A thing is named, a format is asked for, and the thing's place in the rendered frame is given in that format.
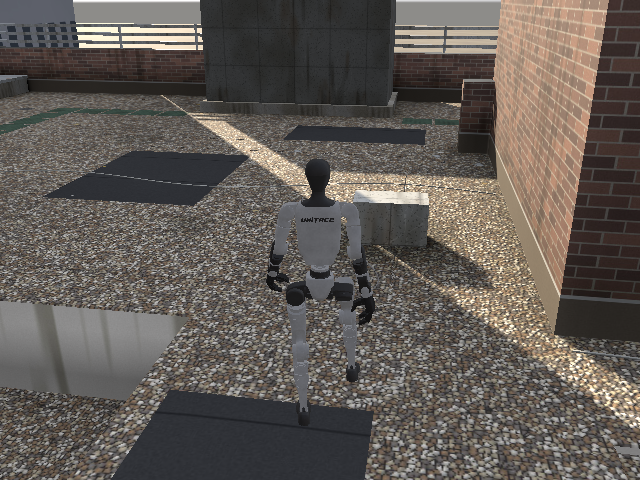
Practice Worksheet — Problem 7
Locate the robot left forearm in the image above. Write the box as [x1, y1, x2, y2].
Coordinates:
[267, 240, 284, 277]

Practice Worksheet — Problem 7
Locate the robot left hand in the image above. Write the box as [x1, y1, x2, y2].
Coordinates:
[266, 273, 289, 292]

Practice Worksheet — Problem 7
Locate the right robot upper arm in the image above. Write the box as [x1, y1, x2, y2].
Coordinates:
[339, 202, 362, 260]

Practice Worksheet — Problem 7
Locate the left robot upper arm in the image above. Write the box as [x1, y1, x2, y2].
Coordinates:
[273, 202, 298, 255]

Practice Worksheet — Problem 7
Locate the robot foot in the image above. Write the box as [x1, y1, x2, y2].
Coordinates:
[296, 400, 311, 426]
[346, 362, 360, 382]

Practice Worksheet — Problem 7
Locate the robot right forearm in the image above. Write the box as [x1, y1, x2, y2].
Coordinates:
[352, 244, 373, 298]

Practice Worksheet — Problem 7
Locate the robot right hand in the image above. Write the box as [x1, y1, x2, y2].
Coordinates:
[351, 295, 375, 325]

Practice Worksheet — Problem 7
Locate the left robot foot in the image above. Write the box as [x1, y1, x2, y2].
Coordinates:
[296, 400, 311, 426]

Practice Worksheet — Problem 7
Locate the right robot foot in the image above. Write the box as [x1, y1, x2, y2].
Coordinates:
[346, 362, 360, 382]

